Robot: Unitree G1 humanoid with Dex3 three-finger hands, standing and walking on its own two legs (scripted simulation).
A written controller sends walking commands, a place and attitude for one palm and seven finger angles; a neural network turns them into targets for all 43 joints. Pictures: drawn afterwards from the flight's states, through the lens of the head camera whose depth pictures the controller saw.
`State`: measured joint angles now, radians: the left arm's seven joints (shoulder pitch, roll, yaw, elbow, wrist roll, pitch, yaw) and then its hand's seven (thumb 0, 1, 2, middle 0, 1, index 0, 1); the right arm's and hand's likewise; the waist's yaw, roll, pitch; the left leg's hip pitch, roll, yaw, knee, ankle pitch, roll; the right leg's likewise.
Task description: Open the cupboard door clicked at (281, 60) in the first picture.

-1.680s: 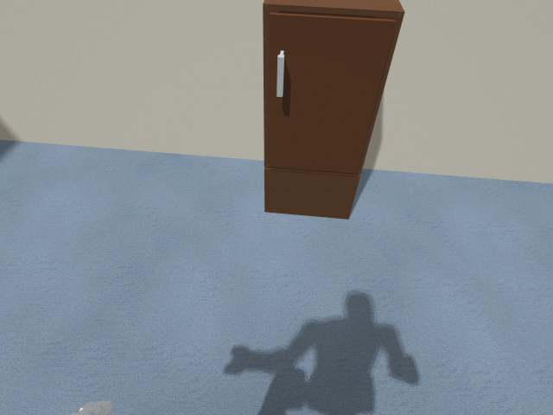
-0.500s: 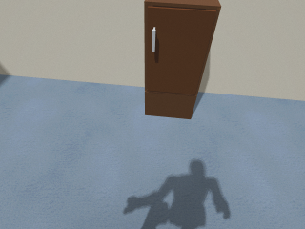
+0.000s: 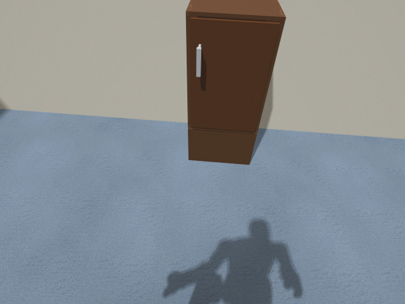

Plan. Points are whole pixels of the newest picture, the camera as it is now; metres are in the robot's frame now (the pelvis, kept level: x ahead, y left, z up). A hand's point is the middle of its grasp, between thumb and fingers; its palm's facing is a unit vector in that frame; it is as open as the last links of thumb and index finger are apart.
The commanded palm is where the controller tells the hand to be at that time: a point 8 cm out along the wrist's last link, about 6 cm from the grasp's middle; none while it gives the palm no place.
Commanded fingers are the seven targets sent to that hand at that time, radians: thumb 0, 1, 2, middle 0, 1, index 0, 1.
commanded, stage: walk to a spot facing it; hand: left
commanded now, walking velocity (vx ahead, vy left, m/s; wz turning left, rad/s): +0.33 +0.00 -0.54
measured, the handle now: (199, 60) +1.12 +0.10 -0.03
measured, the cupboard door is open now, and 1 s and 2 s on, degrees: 0 0 0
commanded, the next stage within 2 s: turn to face it in 0.56 s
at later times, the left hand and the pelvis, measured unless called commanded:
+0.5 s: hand out of the picture +0.12 +0.12 -0.17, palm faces -0.15 -0.97 -0.17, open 7.3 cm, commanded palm none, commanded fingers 0.00 0.90 0.90 -0.20 -0.30 -0.20 -0.30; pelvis +0.13 -0.05 +0.00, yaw -13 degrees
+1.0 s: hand (162, 215) +0.40 +0.15 -0.18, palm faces -0.18 -0.97 -0.16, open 7.3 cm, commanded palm none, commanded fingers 0.00 0.90 0.90 -0.20 -0.30 -0.20 -0.30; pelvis +0.31 -0.01 +0.00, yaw -13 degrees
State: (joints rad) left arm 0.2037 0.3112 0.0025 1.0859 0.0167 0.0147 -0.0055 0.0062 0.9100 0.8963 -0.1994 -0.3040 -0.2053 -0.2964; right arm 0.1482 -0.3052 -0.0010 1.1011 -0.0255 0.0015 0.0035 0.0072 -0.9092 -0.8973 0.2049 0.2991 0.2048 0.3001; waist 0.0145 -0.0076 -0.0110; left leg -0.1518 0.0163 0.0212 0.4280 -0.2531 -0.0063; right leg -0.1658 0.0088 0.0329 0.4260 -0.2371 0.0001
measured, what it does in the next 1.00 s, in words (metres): walks ahead: left foot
